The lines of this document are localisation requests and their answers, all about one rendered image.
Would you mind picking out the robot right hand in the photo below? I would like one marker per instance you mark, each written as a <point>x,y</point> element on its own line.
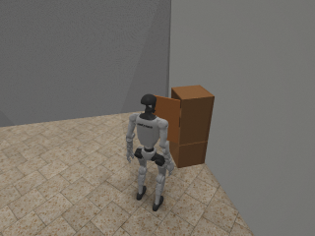
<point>170,168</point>

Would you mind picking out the robot left upper arm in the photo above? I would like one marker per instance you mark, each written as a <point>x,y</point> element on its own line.
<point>131,126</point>

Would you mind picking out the left robot forearm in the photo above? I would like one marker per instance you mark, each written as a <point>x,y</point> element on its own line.
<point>129,144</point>

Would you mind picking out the robot right upper arm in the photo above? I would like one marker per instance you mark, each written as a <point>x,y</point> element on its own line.
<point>163,131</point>

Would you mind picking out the robot left hand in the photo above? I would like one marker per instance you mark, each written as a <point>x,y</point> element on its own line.
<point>128,154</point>

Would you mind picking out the right robot forearm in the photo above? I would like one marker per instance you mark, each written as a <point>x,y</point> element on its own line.
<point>166,154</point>

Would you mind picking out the robot right shin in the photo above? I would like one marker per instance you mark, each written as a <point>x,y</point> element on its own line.
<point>159,189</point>

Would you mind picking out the cupboard door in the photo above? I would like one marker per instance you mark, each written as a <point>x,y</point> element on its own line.
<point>169,110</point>

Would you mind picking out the humanoid robot torso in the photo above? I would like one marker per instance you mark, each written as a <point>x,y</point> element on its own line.
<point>148,134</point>

